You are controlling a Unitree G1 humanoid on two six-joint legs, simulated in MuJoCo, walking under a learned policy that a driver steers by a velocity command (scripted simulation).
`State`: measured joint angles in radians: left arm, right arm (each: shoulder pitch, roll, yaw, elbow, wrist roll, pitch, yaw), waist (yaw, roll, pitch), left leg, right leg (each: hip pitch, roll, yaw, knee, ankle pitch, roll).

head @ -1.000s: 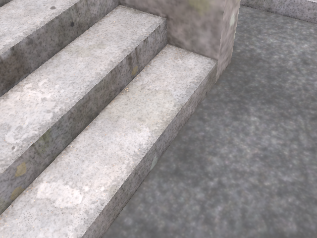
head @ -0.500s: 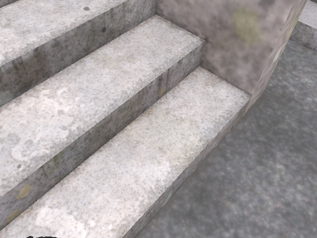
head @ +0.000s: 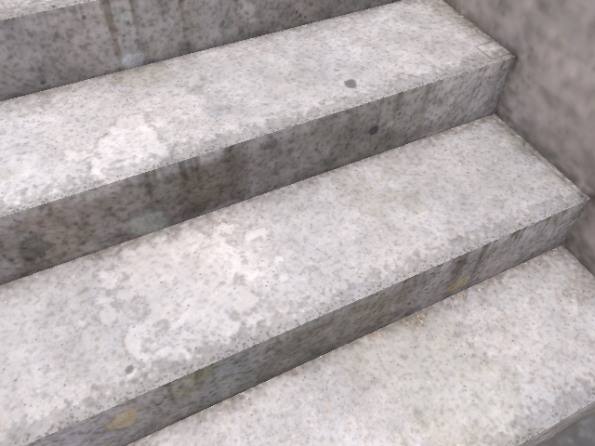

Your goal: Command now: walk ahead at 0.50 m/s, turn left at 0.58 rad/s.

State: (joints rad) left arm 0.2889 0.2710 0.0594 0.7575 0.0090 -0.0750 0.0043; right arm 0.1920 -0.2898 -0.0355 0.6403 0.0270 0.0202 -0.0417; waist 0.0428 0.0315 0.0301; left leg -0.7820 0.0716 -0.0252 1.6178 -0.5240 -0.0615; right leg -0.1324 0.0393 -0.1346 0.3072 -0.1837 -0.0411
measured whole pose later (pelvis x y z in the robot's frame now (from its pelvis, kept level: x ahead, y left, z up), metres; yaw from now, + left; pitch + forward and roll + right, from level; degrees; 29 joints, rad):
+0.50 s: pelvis +0.26 +0.14 +0.14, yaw +17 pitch +2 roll -2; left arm 0.06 0.24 0.00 0.61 0.01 -0.09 -0.04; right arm 0.48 -0.22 -0.01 0.82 0.00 -0.04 0.03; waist -0.02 -0.04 -0.05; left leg -0.40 -0.11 -0.05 0.74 -0.36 0.11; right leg -0.91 -0.02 0.05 1.87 -0.17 -0.09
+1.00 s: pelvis +0.56 +0.23 +0.30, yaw +35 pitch +1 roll -3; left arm 0.32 0.25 0.05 0.92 0.04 -0.06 0.01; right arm 0.14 -0.25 -0.01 0.71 0.01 -0.07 0.06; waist 0.00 0.02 -0.06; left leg -0.81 -0.09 -0.16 1.98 -0.17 0.17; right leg -0.46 -0.01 -0.19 0.74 -0.30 -0.05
